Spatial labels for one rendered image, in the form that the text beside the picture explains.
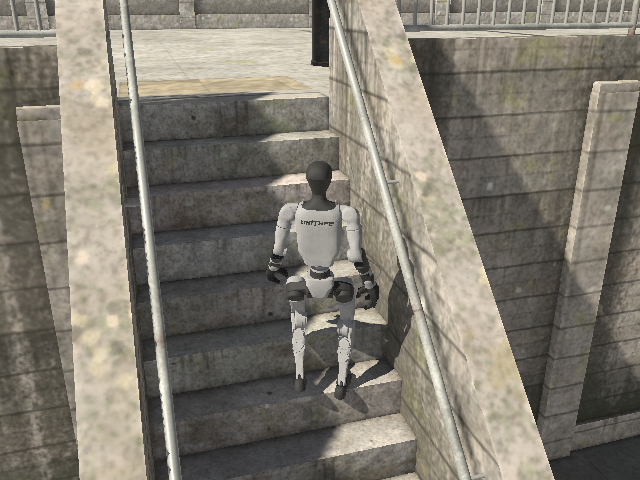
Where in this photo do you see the left robot upper arm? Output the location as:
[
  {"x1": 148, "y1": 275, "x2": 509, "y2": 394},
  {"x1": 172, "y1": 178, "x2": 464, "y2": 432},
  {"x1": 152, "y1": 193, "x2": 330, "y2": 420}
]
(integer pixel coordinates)
[{"x1": 273, "y1": 203, "x2": 299, "y2": 256}]

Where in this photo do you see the left robot forearm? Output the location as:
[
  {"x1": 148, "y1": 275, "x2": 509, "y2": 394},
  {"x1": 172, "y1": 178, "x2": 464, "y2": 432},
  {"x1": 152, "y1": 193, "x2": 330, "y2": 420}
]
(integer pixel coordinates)
[{"x1": 268, "y1": 241, "x2": 284, "y2": 271}]

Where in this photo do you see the robot left hand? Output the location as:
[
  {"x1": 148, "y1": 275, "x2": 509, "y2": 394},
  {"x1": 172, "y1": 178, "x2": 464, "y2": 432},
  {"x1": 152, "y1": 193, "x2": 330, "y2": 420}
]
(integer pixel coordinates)
[{"x1": 266, "y1": 264, "x2": 288, "y2": 284}]

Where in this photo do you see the robot right hand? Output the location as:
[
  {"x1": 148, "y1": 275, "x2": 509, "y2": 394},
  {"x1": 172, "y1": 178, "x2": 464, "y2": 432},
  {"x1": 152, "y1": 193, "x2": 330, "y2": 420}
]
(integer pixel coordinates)
[{"x1": 356, "y1": 283, "x2": 379, "y2": 310}]

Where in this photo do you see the robot right shin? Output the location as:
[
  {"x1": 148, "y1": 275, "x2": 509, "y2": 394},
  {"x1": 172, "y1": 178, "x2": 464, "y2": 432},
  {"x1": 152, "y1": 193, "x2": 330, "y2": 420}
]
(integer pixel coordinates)
[{"x1": 337, "y1": 320, "x2": 355, "y2": 386}]

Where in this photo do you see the right robot forearm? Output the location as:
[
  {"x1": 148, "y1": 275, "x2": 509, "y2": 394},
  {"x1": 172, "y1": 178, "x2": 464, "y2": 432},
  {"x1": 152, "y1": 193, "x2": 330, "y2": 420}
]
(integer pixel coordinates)
[{"x1": 354, "y1": 248, "x2": 376, "y2": 289}]

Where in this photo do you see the robot left thigh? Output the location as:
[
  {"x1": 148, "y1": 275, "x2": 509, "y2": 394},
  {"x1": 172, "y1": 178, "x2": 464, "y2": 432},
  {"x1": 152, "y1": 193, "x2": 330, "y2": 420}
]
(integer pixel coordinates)
[{"x1": 286, "y1": 276, "x2": 307, "y2": 328}]

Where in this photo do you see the right robot upper arm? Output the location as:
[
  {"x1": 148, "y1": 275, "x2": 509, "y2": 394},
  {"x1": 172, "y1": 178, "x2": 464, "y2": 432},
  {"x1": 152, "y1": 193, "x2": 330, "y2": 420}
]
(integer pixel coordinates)
[{"x1": 340, "y1": 205, "x2": 363, "y2": 263}]

